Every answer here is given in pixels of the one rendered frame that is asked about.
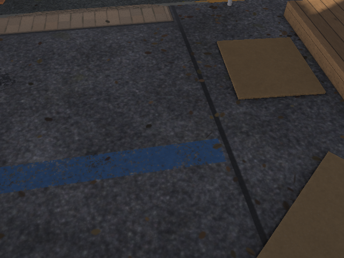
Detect stairs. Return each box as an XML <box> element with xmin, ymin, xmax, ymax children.
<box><xmin>8</xmin><ymin>4</ymin><xmax>163</xmax><ymax>17</ymax></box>

